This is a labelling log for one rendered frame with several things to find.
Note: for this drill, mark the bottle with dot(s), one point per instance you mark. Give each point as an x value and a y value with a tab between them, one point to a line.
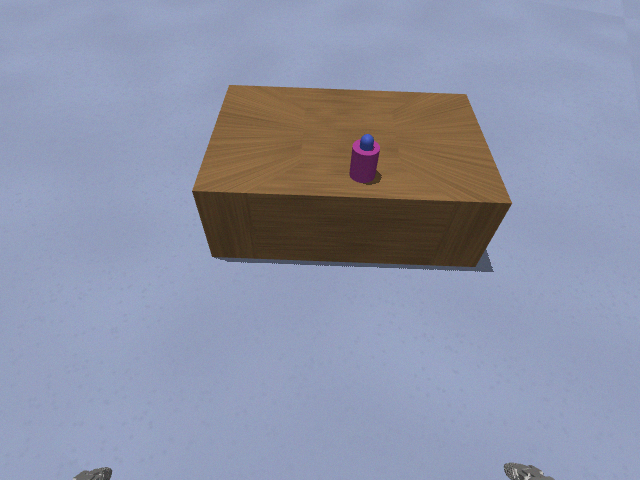
364	159

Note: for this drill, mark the right robot hand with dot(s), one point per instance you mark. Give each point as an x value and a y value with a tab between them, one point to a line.
515	471

